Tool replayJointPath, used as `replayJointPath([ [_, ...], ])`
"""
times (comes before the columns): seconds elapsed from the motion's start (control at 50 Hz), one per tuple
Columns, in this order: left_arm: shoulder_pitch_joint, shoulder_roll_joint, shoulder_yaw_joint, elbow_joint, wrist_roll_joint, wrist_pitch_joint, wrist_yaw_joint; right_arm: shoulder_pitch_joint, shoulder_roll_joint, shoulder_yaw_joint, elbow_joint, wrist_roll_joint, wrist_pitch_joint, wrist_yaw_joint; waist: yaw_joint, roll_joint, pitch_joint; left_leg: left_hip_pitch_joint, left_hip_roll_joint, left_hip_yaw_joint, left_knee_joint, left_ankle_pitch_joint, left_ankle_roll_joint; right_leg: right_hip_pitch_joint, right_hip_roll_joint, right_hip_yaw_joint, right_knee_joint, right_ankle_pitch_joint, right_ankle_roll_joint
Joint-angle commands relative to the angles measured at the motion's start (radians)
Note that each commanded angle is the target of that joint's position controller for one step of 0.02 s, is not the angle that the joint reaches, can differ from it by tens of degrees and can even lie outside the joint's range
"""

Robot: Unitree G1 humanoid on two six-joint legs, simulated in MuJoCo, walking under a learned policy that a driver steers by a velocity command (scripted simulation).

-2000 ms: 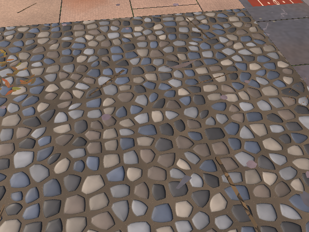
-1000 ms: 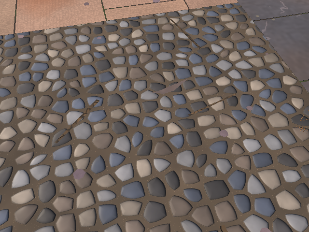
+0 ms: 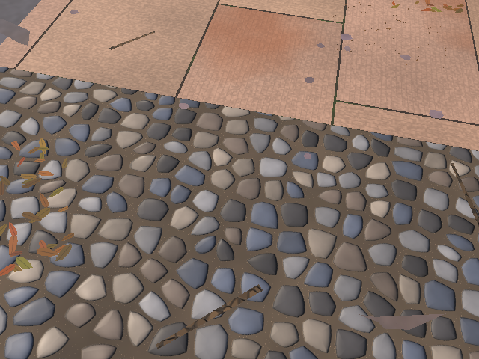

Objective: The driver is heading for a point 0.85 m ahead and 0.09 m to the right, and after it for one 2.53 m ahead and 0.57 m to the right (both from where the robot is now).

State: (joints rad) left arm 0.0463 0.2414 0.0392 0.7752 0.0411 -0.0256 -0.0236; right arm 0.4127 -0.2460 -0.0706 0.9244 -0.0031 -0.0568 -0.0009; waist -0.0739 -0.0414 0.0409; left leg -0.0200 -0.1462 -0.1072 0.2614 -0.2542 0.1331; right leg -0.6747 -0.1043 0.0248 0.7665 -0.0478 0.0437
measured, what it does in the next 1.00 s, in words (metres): walks ahead: right foot, then left foot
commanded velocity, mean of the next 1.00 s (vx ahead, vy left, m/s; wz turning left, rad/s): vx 0.50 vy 0.00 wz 0.04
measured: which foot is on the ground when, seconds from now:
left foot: down 0.00-0.16, up 0.18-0.66, down 0.68-1.00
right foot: up 0.00-0.14, down 0.16-0.70, up 0.72-1.00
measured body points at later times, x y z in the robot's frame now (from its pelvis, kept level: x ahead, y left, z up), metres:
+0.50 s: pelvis +0.28 -0.04 +0.00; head +0.30 -0.05 +0.45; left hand +0.24 +0.21 -0.13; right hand +0.44 -0.27 -0.12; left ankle +0.39 +0.11 -0.69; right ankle +0.23 -0.12 -0.74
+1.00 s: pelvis +0.53 +0.03 +0.00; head +0.55 +0.04 +0.45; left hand +0.63 +0.28 -0.13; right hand +0.53 -0.23 -0.13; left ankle +0.49 +0.09 -0.74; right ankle +0.64 -0.13 -0.67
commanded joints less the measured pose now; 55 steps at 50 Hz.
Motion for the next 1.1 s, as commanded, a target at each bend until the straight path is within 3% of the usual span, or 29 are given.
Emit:
replayJointPath([
  [0.02,-0.146,0.053,-0.001,-0.106,-0.005,-0.022,-0.007,0.097,-0.125,-0.020,-0.024,-0.007,-0.010,-0.011,-0.032,0.110,0.011,0.066,0.259,-0.156,-0.013,0.548,0.080,-0.021,0.052,-0.058,-0.102,0.050,-0.022],
  [0.06,-0.159,0.061,-0.003,-0.122,-0.010,-0.031,-0.009,0.101,-0.135,-0.018,-0.021,-0.014,-0.013,-0.018,-0.028,0.119,0.018,0.100,0.286,-0.167,0.005,0.605,0.072,0.029,0.068,-0.060,-0.168,0.032,-0.053],
  [0.08,-0.126,0.073,0.000,-0.118,-0.011,-0.036,-0.007,0.081,-0.146,-0.019,-0.025,-0.016,-0.016,-0.021,-0.004,0.124,0.015,0.098,0.296,-0.164,0.024,0.654,0.058,0.091,0.078,-0.058,-0.204,0.006,-0.073],
  [0.12,0.034,0.115,0.018,-0.072,-0.014,-0.045,0.006,0.038,-0.174,-0.023,-0.030,-0.018,-0.023,-0.021,0.072,0.134,-0.046,0.088,0.287,-0.140,0.161,0.893,0.024,0.307,0.135,-0.072,-0.248,-0.079,-0.113],
  [0.14,0.180,0.134,0.029,-0.028,-0.015,-0.054,0.018,0.020,-0.180,-0.022,-0.030,-0.018,-0.026,-0.015,0.145,0.104,-0.118,0.061,0.247,-0.101,0.331,0.908,0.007,0.478,0.141,-0.078,-0.312,-0.046,-0.137],
  [0.16,0.333,0.183,0.043,-0.003,0.004,-0.063,0.033,0.022,-0.144,-0.012,-0.049,-0.012,-0.031,-0.009,0.202,0.049,-0.228,-0.092,0.204,-0.077,0.570,0.661,-0.004,0.718,-0.009,0.074,-0.311,-0.116,-0.179],
  [0.18,0.415,0.297,0.074,0.008,0.024,-0.058,0.033,0.180,-0.040,0.007,-0.054,0.032,-0.027,-0.004,0.153,-0.204,-0.385,-0.409,0.028,0.018,0.961,-0.013,-0.058,1.016,-0.306,0.553,-0.347,-0.140,-0.339],
  [0.2,0.364,0.229,0.066,0.018,-0.007,-0.041,0.020,0.158,-0.119,-0.003,-0.037,-0.002,-0.024,-0.008,0.137,-0.117,-0.338,-0.536,0.033,-0.018,1.055,-0.243,-0.046,0.938,-0.313,0.739,-0.476,-0.257,-0.351],
  [0.22,0.252,0.157,0.048,-0.002,-0.021,-0.038,0.017,0.056,-0.128,-0.007,-0.055,-0.016,-0.019,-0.006,0.104,-0.024,-0.144,-0.577,0.094,-0.022,1.057,-0.152,-0.045,0.759,-0.272,0.577,-0.501,-0.334,-0.327],
  [0.24,0.196,0.101,0.033,-0.005,-0.018,-0.043,0.012,-0.016,-0.115,0.000,-0.072,-0.021,-0.021,0.002,0.096,0.035,-0.067,-0.566,0.130,-0.015,0.998,-0.090,-0.045,0.641,-0.221,0.449,-0.532,-0.273,-0.300],
  [0.26,0.192,0.084,0.026,0.007,-0.015,-0.049,0.014,-0.042,-0.101,0.001,-0.081,-0.024,-0.016,0.010,0.080,0.013,-0.025,-0.548,0.155,-0.004,0.951,-0.073,-0.046,0.574,-0.173,0.349,-0.553,-0.176,-0.274],
  [0.3,0.220,0.073,0.019,0.041,-0.021,-0.063,0.015,-0.020,-0.078,0.007,-0.076,-0.038,0.004,0.022,0.050,-0.035,-0.021,-0.484,0.176,0.019,0.889,-0.056,-0.061,0.502,-0.121,0.238,-0.584,-0.049,-0.249],
  [0.36,0.277,0.099,0.027,0.076,-0.032,-0.081,0.009,-0.070,-0.060,0.015,-0.093,-0.042,0.015,0.033,0.044,-0.035,-0.014,-0.545,0.204,0.063,0.821,0.000,-0.083,0.516,-0.107,0.163,-0.622,0.056,-0.266],
  [0.46,0.351,0.100,0.025,0.114,-0.036,-0.078,0.007,-0.295,-0.032,0.037,-0.165,-0.034,0.012,0.042,0.090,-0.028,0.024,-0.599,0.235,0.133,0.546,0.177,-0.120,0.548,-0.054,0.057,-0.653,0.134,-0.243],
  [0.56,0.426,0.123,0.028,0.149,-0.030,-0.073,0.013,-0.427,-0.036,0.046,-0.204,-0.025,0.007,0.038,0.130,-0.033,0.028,-0.538,0.201,0.169,0.356,0.215,-0.105,0.640,-0.086,0.041,-0.607,0.234,-0.227],
  [0.62,0.421,0.138,0.031,0.162,-0.023,-0.064,0.023,-0.420,-0.056,0.038,-0.210,-0.027,-0.001,0.030,0.108,-0.040,0.024,-0.481,0.176,0.170,0.292,0.120,-0.068,0.713,-0.123,0.050,-0.532,0.356,-0.214],
  [0.64,0.410,0.145,0.032,0.164,-0.023,-0.061,0.025,-0.367,-0.066,0.032,-0.193,-0.030,-0.006,0.025,0.081,-0.041,-0.002,-0.403,0.152,0.177,0.260,0.087,-0.051,0.724,-0.120,0.039,-0.461,0.467,-0.202],
  [0.66,0.400,0.145,0.031,0.167,-0.026,-0.056,0.026,-0.248,-0.077,0.022,-0.152,-0.036,-0.014,0.018,0.026,-0.017,-0.061,-0.252,0.121,0.193,0.189,0.105,-0.029,0.711,-0.090,0.007,-0.318,0.548,-0.185],
  [0.68,0.398,0.126,0.023,0.158,-0.030,-0.055,0.027,-0.084,-0.121,0.005,-0.100,-0.052,-0.026,0.007,-0.034,0.019,-0.163,-0.014,0.176,0.132,0.180,0.111,0.007,0.595,-0.047,-0.029,-0.120,0.447,-0.164],
  [0.7,0.422,0.048,0.001,0.107,-0.056,-0.058,0.021,0.057,-0.220,-0.020,-0.086,-0.075,-0.031,-0.006,-0.061,0.184,-0.303,0.274,0.457,-0.230,0.142,-0.003,0.092,0.304,0.053,-0.097,0.219,0.047,-0.120],
  [0.72,0.468,0.073,0.014,0.114,-0.051,-0.054,0.023,0.063,-0.249,-0.033,-0.071,-0.040,-0.014,0.001,-0.032,0.292,-0.354,0.326,0.580,-0.556,0.027,0.007,0.171,0.105,0.171,-0.051,0.439,-0.478,-0.115],
  [0.74,0.402,0.125,0.029,0.114,-0.029,-0.046,0.026,-0.028,-0.191,-0.021,-0.083,-0.017,-0.006,0.006,0.000,0.155,-0.205,0.213,0.530,-0.434,0.022,-0.024,0.151,0.031,0.103,0.021,0.491,-0.424,-0.127],
  [0.76,0.352,0.096,0.023,0.106,-0.030,-0.050,0.019,-0.107,-0.128,-0.004,-0.096,-0.016,-0.011,0.009,0.022,0.107,-0.100,0.076,0.491,-0.304,-0.014,0.003,0.129,0.032,0.069,0.031,0.462,-0.349,-0.128],
  [0.78,0.339,0.075,0.020,0.110,-0.034,-0.046,0.014,-0.151,-0.086,0.007,-0.098,-0.020,-0.018,0.010,0.051,0.094,-0.047,-0.023,0.442,-0.203,-0.061,0.029,0.084,0.072,0.038,0.030,0.398,-0.299,-0.127],
  [0.8,0.340,0.071,0.022,0.113,-0.020,-0.033,0.009,-0.161,-0.066,0.013,-0.088,-0.018,-0.026,0.005,0.074,0.117,-0.017,-0.091,0.409,-0.133,-0.090,0.072,0.054,0.111,0.023,0.031,0.357,-0.277,-0.118],
  [0.84,0.361,0.053,0.021,0.128,-0.009,-0.010,-0.004,-0.140,-0.065,0.014,-0.070,-0.018,-0.045,0.001,0.092,0.121,-0.017,-0.134,0.384,-0.048,-0.124,0.160,0.038,0.152,0.026,0.025,0.349,-0.230,-0.103],
  [0.9,0.282,0.050,0.025,0.103,-0.013,0.005,-0.014,-0.096,-0.088,0.007,-0.044,-0.012,-0.062,-0.001,0.095,0.100,0.009,-0.109,0.378,0.047,-0.161,0.225,0.034,0.059,0.013,0.026,0.316,-0.132,-0.088],
  [1.02,0.085,0.026,0.013,0.034,-0.014,0.003,-0.024,-0.035,-0.078,0.013,-0.012,-0.012,-0.061,-0.008,0.060,0.098,0.051,-0.047,0.348,0.205,-0.153,0.375,0.005,-0.006,0.024,-0.036,0.072,0.054,-0.076],
  [1.1,-0.032,0.015,0.000,-0.020,-0.009,-0.001,-0.033,0.037,-0.092,0.012,0.023,-0.015,-0.053,-0.022,0.024,0.099,0.070,0.061,0.379,0.267,-0.108,0.520,-0.005,0.013,0.044,-0.120,-0.086,0.045,-0.111],
])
